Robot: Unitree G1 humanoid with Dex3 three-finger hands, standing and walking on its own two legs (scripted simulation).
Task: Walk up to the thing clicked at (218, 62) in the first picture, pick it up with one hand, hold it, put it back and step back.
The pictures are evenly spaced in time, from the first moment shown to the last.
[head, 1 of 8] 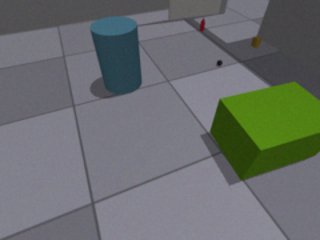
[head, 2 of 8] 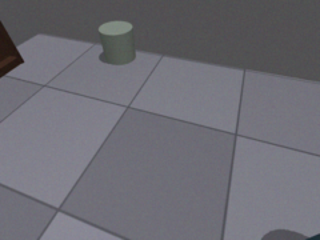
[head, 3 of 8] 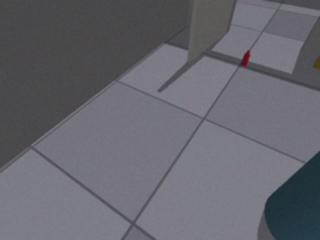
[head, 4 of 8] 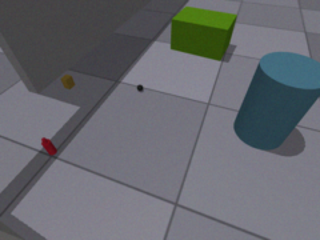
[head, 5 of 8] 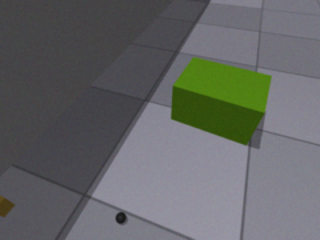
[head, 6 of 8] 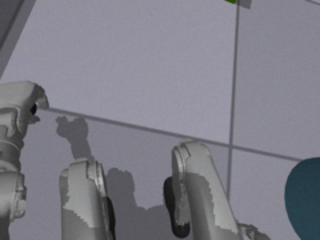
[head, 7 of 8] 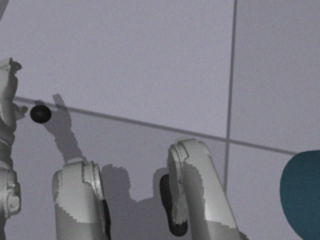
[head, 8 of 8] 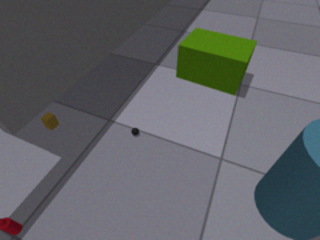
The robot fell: no
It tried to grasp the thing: yes
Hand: left
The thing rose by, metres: 0.69
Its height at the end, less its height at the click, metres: +0.00
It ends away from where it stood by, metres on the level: 0.02
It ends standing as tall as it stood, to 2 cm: yes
